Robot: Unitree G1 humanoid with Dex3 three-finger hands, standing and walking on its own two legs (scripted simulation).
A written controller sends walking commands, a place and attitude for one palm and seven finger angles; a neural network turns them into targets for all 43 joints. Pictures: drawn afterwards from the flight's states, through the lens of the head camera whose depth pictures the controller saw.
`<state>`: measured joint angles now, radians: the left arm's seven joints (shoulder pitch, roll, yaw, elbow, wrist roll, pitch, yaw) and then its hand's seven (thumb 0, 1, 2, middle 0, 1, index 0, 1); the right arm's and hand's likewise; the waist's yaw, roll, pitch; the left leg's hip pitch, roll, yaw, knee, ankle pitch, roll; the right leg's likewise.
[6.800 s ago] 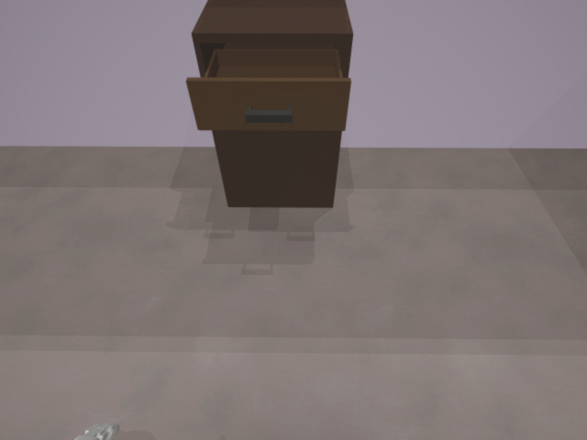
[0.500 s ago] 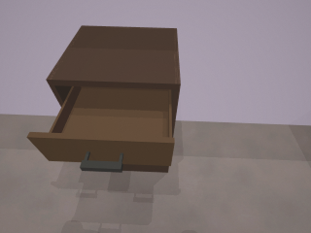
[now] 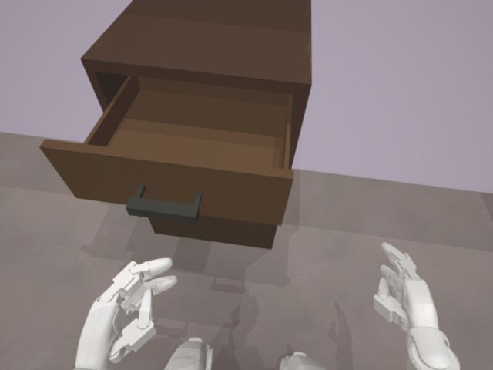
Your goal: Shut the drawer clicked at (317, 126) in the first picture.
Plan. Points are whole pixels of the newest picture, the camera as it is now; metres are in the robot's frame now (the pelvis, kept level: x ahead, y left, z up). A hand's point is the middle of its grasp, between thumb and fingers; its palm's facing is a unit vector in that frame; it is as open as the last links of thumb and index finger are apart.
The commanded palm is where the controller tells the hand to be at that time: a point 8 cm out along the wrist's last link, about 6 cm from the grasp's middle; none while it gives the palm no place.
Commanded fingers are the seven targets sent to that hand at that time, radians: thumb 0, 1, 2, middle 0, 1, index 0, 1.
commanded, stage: raise the hand and make a fist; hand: left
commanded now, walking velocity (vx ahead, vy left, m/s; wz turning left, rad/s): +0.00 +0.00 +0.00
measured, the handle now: (166, 201) +0.40 +0.19 +0.00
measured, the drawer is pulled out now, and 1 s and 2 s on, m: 0.24 0.24 0.24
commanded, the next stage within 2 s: bring the fist close to the handle in 1.44 s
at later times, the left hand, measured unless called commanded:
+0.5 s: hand (138, 302) +0.20 +0.16 +0.06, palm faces -0.03 -1.00 -0.05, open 3.4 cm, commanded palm +0.17 +0.22 +0.07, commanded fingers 0.00 0.90 0.90 -1.18 -1.36 -1.18 -1.36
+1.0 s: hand (136, 289) +0.20 +0.16 +0.09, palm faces -0.03 -1.00 -0.03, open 3.2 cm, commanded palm +0.18 +0.22 +0.10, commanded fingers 0.00 0.90 0.90 -1.40 -1.60 -1.40 -1.60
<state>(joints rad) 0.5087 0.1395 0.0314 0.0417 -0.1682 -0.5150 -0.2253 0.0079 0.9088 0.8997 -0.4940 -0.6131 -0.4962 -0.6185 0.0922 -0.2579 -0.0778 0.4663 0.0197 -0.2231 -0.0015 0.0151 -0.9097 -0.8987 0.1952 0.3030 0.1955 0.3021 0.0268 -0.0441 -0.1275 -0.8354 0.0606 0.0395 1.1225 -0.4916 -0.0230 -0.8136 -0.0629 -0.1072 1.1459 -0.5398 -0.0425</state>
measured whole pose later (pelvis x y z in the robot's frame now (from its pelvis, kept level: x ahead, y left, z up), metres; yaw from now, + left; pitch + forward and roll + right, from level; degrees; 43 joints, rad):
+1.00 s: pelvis +0.02 +0.02 +0.02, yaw +1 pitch +11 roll -1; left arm 0.59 0.18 0.00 -0.26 -0.18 -0.34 -0.17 0.01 0.90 0.90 -1.38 -1.58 -1.38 -1.58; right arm 0.21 -0.20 0.03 0.45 0.02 -0.16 -0.03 0.02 -0.90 -0.90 0.20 0.30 0.20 0.30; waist 0.01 0.03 -0.12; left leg -0.75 0.05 0.02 1.04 -0.49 0.00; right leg -0.69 -0.06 -0.13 1.01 -0.51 -0.01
